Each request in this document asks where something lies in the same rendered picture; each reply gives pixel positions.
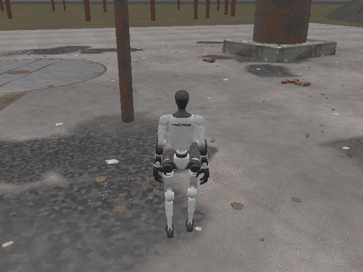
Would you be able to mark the humanoid robot head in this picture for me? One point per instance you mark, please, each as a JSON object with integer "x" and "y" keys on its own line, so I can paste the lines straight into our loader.
{"x": 181, "y": 98}

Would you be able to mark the left robot hand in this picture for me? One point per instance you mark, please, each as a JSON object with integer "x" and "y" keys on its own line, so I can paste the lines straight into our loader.
{"x": 156, "y": 174}

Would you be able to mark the robot right upper arm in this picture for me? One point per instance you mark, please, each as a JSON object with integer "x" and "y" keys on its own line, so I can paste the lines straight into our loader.
{"x": 200, "y": 130}

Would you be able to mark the robot right foot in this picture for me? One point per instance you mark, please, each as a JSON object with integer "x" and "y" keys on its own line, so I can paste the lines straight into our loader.
{"x": 189, "y": 227}

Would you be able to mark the right robot hand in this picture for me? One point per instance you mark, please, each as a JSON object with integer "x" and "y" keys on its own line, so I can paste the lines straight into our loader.
{"x": 205, "y": 177}

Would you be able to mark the robot left upper arm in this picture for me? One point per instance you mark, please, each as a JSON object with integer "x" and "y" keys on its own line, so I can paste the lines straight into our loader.
{"x": 162, "y": 130}

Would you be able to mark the left robot forearm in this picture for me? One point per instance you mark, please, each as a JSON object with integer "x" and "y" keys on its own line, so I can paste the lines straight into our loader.
{"x": 158, "y": 155}

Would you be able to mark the right robot forearm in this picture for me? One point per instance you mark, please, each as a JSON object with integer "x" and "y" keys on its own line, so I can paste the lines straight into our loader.
{"x": 204, "y": 156}

